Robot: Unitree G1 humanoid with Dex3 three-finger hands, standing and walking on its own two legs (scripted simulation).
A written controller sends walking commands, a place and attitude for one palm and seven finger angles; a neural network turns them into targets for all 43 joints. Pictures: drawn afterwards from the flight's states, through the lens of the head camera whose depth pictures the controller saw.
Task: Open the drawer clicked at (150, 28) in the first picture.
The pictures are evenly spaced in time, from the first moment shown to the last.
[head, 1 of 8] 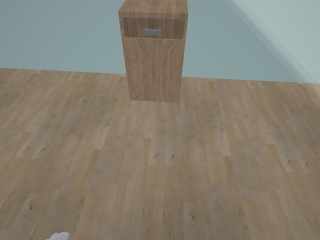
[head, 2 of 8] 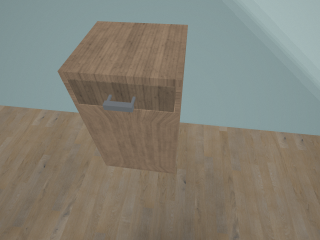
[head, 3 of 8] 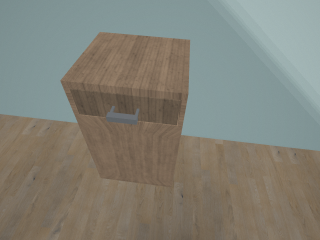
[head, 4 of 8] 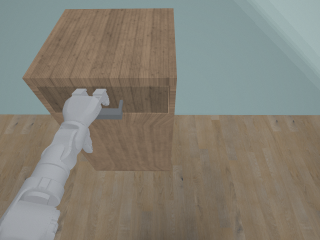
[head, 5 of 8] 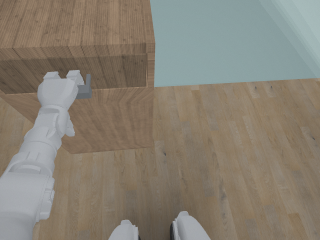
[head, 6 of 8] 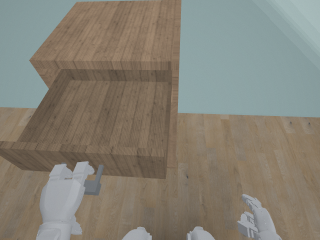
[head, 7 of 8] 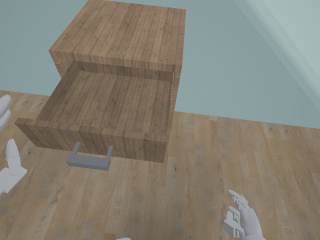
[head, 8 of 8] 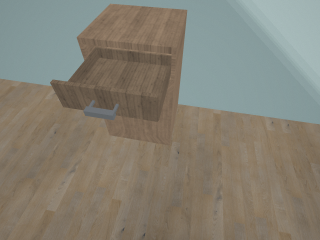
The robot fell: no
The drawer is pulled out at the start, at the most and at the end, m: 0.00 0.30 0.30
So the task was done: yes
